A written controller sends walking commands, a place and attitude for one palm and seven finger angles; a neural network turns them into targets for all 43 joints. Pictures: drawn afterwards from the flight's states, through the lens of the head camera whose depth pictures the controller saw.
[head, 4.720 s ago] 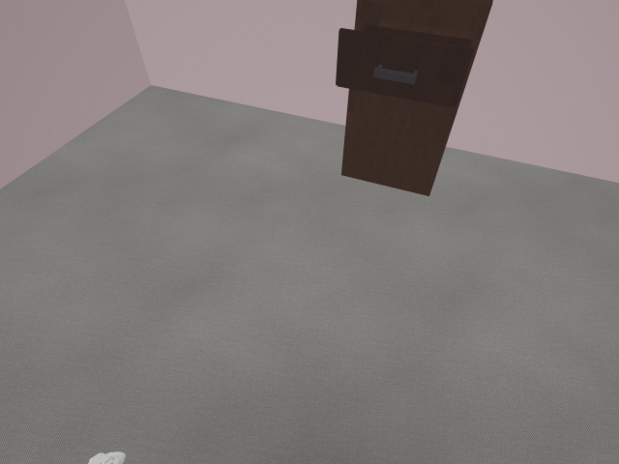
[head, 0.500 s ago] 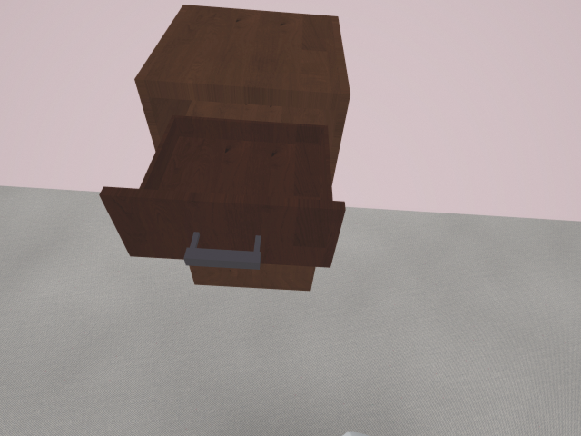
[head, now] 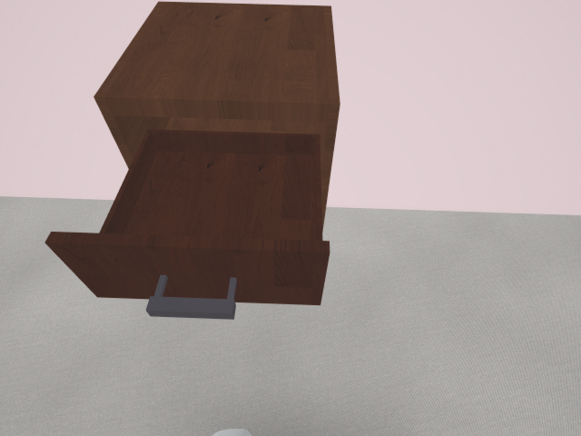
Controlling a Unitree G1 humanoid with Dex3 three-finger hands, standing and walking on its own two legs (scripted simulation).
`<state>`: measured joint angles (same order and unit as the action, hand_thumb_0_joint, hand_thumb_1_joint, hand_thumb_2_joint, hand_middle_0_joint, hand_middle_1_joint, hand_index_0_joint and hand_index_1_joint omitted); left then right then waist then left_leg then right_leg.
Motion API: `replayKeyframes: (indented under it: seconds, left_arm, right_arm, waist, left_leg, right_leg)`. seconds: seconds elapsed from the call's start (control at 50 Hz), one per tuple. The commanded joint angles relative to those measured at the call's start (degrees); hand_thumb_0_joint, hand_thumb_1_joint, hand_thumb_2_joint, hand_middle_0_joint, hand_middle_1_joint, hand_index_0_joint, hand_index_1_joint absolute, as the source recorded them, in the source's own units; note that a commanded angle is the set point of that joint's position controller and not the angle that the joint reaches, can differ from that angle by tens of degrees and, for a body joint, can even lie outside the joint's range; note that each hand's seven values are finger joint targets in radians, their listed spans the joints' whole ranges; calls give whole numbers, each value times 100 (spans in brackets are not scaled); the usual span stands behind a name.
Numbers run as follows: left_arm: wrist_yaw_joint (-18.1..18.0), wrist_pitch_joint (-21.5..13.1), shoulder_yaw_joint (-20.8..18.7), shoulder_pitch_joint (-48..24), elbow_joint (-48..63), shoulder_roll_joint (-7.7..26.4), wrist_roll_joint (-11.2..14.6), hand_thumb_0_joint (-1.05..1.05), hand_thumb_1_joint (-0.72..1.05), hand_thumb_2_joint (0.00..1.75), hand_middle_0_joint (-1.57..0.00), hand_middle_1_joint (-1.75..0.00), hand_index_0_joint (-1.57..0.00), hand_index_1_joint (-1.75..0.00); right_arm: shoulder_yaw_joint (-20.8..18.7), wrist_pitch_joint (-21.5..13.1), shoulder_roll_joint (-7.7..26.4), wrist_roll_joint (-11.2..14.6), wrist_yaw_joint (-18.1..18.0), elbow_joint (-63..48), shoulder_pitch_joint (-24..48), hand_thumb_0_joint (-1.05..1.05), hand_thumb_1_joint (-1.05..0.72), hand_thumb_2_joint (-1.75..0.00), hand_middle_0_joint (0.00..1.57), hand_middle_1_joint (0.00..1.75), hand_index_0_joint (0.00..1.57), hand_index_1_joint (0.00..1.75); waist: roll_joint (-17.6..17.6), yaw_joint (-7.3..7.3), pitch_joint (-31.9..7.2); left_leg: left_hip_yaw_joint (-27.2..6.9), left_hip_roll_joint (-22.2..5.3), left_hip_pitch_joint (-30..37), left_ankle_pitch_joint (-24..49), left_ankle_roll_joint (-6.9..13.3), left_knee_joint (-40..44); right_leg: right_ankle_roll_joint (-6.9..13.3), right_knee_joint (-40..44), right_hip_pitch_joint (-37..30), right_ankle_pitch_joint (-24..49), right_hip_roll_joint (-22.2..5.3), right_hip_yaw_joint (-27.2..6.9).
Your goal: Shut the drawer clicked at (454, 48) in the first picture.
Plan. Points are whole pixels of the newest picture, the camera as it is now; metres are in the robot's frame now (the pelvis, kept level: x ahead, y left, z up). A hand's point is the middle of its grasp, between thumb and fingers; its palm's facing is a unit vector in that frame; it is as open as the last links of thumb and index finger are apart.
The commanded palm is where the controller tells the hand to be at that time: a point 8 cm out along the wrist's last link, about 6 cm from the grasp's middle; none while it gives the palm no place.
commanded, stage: come to a stop and stand still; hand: left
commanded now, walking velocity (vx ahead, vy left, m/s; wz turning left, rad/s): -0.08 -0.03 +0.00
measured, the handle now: (195, 295) +0.32 +0.18 -0.04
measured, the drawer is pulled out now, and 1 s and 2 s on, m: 0.30 0.30 0.30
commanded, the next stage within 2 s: look again from close up in 1.38 s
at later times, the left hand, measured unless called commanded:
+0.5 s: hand out of the picture -0.03 +0.17 -0.17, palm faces -0.01 -0.97 -0.23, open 7.4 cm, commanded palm none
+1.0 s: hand out of the picture -0.03 +0.09 -0.17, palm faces +0.03 -0.99 -0.15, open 7.4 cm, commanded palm none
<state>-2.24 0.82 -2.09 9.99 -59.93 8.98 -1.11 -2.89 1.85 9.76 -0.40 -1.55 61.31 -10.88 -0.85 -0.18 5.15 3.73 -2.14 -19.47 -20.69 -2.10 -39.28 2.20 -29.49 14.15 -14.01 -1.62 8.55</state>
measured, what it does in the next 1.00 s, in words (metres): steps on the spot: left foot, then right foot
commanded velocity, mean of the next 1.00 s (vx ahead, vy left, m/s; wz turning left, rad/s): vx -0.01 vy -0.03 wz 0.00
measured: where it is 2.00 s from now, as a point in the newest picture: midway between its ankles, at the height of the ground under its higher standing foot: outside the picture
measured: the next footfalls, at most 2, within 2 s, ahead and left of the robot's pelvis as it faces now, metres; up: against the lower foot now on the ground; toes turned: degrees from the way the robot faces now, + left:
left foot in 0.04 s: +0.07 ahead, +0.10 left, +0.00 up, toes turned +2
right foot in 0.44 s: -0.03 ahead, -0.11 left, +0.00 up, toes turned -2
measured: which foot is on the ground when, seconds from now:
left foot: up 0.00-0.02, down 0.04-1.00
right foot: down 0.00-0.08, up 0.10-0.42, down 0.44-1.00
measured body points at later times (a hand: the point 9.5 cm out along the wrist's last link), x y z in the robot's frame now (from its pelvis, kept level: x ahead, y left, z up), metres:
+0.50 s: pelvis -0.03 -0.01 +0.00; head -0.02 -0.02 +0.45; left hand -0.03 +0.22 -0.15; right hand +0.02 -0.24 -0.16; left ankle +0.03 +0.11 -0.73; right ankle -0.08 -0.12 -0.74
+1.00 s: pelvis -0.01 -0.05 +0.00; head +0.01 -0.06 +0.45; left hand -0.03 +0.14 -0.16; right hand -0.07 -0.24 -0.16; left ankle +0.04 +0.11 -0.73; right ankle -0.08 -0.12 -0.73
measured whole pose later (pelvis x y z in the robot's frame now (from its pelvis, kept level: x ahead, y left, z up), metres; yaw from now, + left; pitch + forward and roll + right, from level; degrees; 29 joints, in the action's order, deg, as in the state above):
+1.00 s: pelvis -0.01 -0.05 +0.00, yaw +0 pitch -1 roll +1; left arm -2.6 0.2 0.4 18.3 -65.5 4.7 0.0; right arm -0.7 0.5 4.8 -0.4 -2.0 68.8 -19.2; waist 0.1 1.4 2.7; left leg 2.9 -4.6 -14.5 -9.1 -3.2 -25.0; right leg 3.4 -24.2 3.3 -20.0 2.0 4.1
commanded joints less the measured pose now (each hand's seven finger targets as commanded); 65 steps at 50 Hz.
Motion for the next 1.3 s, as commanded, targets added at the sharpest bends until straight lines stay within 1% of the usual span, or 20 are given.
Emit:
replayKeyframes:
  seconds: [0.0, 0.02, 0.04, 0.06, 0.08, 0.1, 0.16, 0.28, 0.36, 0.38, 0.42, 0.46, 0.48, 0.58, 0.66, 0.78, 0.92, 1.06, 1.14, 1.28]
  left_arm:
    - [-60, 14, -240, 212, 239, 949, 5, 0, 90, 90, -20, -30, -20, -30]
    - [-45, 41, -216, 324, 278, 782, 20, 0, 90, 90, -20, -30, -20, -30]
    - [-46, 65, -158, 435, 322, 566, 42, 0, 90, 90, -20, -30, -20, -30]
    - [-71, 119, -112, 443, 290, 512, 51, 0, 90, 90, -20, -30, -20, -30]
    - [-72, 157, -130, 380, 257, 608, 37, 0, 90, 90, -20, -30, -20, -30]
    - [-60, 161, -150, 474, 178, 578, 30, 0, 90, 90, -20, -30, -20, -30]
    - [-10, 125, -132, 662, 9, 568, 4, 0, 90, 90, -20, -30, -20, -30]
    - [13, 172, -19, 577, -3, 445, -4, 0, 90, 90, -20, -30, -20, -30]
    - [4, 102, 34, 1075, -241, 391, -3, 0, 90, 90, -20, -30, -20, -30]
    - [-13, 65, 39, 1269, -329, 412, -13, 0, 90, 90, -20, -30, -20, -30]
    - [-26, -5, 71, 1125, -305, 650, -15, 0, 90, 90, -20, -30, -20, -30]
    - [-5, -88, 87, 781, -258, 703, -2, 0, 90, 90, -20, -30, -20, -30]
    - [-8, -100, 117, 688, -244, 660, 8, 0, 90, 90, -20, -30, -20, -30]
    - [-18, -95, 147, 946, -348, 501, 59, 0, 90, 90, -20, -30, -20, -30]
    - [-26, -98, 142, 1144, -420, 427, 80, 0, 90, 90, -20, -30, -20, -30]
    - [-42, -101, 140, 1267, -483, 269, 97, 0, 90, 90, -20, -30, -20, -30]
    - [-87, -138, 122, 1424, -514, 150, 94, 0, 90, 90, -20, -30, -20, -30]
    - [-127, -134, 99, 1545, -516, 154, 67, 0, 90, 90, -20, -30, -20, -30]
    - [-138, -131, 105, 1566, -531, 152, 60, 0, 90, 90, -20, -30, -20, -30]
    - [-125, -117, 102, 1568, -522, 266, 58, 0, 90, 90, -20, -30, -20, -30]
  right_arm:
    - [-45, -34, 271, -25, 8, -129, -717, 0, -90, -90, 20, 30, 20, 30]
    - [-71, -89, 484, -58, 1, -172, -717, 0, -90, -90, 20, 30, 20, 30]
    - [-79, -114, 745, -80, -7, -292, -563, 0, -90, -90, 20, 30, 20, 30]
    - [-71, -153, 821, -76, -33, -335, -388, 0, -90, -90, 20, 30, 20, 30]
    - [-51, -168, 796, -87, -96, -371, -305, 0, -90, -90, 20, 30, 20, 30]
    - [-37, -172, 777, -100, -125, -408, -35, 0, -90, -90, 20, 30, 20, 30]
    - [-13, -213, 669, -56, -129, -443, 150, 0, -90, -90, 20, 30, 20, 30]
    - [-100, -152, 795, -58, -87, -198, -181, 0, -90, -90, 20, 30, 20, 30]
    - [-135, -126, 752, -31, -18, -84, -146, 0, -90, -90, 20, 30, 20, 30]
    - [-118, -112, 647, -12, -7, -71, -106, 0, -90, -90, 20, 30, 20, 30]
    - [-51, -94, 362, 25, 31, -69, -174, 0, -90, -90, 20, 30, 20, 30]
    - [-5, -73, 197, -9, 45, -11, -231, 0, -90, -90, 20, 30, 20, 30]
    - [24, -81, 251, -17, 48, 40, -288, 0, -90, -90, 20, 30, 20, 30]
    - [108, -122, 289, -9, 24, 341, -580, 0, -90, -90, 20, 30, 20, 30]
    - [153, -125, 197, -10, -3, 467, -767, 0, -90, -90, 20, 30, 20, 30]
    - [170, -133, 84, -26, -42, 565, -1022, 0, -90, -90, 20, 30, 20, 30]
    - [170, -197, 21, -8, -100, 601, -1146, 0, -90, -90, 20, 30, 20, 30]
    - [162, -185, -17, 14, -133, 543, -979, 0, -90, -90, 20, 30, 20, 30]
    - [175, -168, 5, 11, -139, 527, -862, 0, -90, -90, 20, 30, 20, 30]
    - [195, -170, 124, 20, -146, 432, -695, 0, -90, -90, 20, 30, 20, 30]
  waist:
    - [739, 124, -543]
    - [-6, 74, -687]
    - [-763, -11, -664]
    - [-1568, -11, -665]
    - [-1215, 32, -655]
    - [-985, -108, -628]
    - [-496, -127, -787]
    - [-644, 146, -706]
    - [-559, -16, -618]
    - [-378, -64, -499]
    - [64, 94, -262]
    - [1169, 198, -45]
    - [1175, 219, 141]
    - [246, 157, 243]
    - [136, 84, 257]
    - [109, 68, 265]
    - [174, 47, -93]
    - [313, 17, -48]
    - [434, 28, 33]
    - [231, 14, 10]
  left_leg:
    - [-41, -168, 1049, 1347, 80, 1221]
    - [-563, -679, 1345, 2587, 314, 1451]
    - [-1156, -1368, 1015, 3527, 719, 1810]
    - [-1685, -1738, 771, 4065, 1129, 2306]
    - [-1737, -1752, 614, 3870, 1307, 2369]
    - [-1529, -1652, 732, 3640, 1341, 2264]
    - [-1023, -1370, 1155, 3397, 1212, 2159]
    - [-1268, -1426, 1381, 1943, 1165, 2448]
    - [-1143, -1083, 814, 672, 835, 2444]
    - [-928, -850, 653, 299, 611, 2335]
    - [-500, -340, 685, 176, 210, 1942]
    - [-286, -207, 1104, 674, 165, 1593]
    - [-299, -239, 1120, 889, 168, 1575]
    - [-375, -372, 1153, 1163, 177, 1797]
    - [-368, -379, 1038, 1263, 182, 1793]
    - [-355, -384, 942, 1441, 165, 1650]
    - [-316, -460, 1008, 2123, 190, 1457]
    - [-188, -434, 1058, 2270, 210, 1284]
    - [-189, -426, 1114, 2322, 222, 1254]
    - [-189, -424, 1262, 2544, 247, 1277]
  right_leg:
    - [438, 304, 123, 2391, -1311, -1030]
    - [126, -89, 354, 1529, -861, -740]
    - [-173, -483, 252, 197, -360, -381]
    - [-315, -1425, 253, -1548, -37, -393]
    - [-274, -2191, 300, -1940, 0, -845]
    - [-256, -2575, 525, -1779, -25, -1018]
    - [-365, -2765, 829, -1273, -32, -1082]
    - [-421, -1335, 475, -1515, -127, -822]
    - [-320, 412, -422, -485, -58, -594]
    - [-278, 993, -626, -169, -123, -634]
    - [12, 1412, -125, -554, -708, -1392]
    - [78, 1743, 613, -887, -784, -1602]
    - [82, 1778, 760, -853, -799, -1610]
    - [-20, 1580, 520, -756, -524, -1354]
    - [-10, 1583, 306, -653, -491, -1307]
    - [28, 1523, 235, -504, -482, -1267]
    - [-17, 1193, -315, 1064, -466, -1092]
    - [-159, 1065, -471, 2179, -479, -1051]
    - [-203, 1052, -444, 2429, -500, -1032]
    - [-258, 1074, -527, 2467, -497, -995]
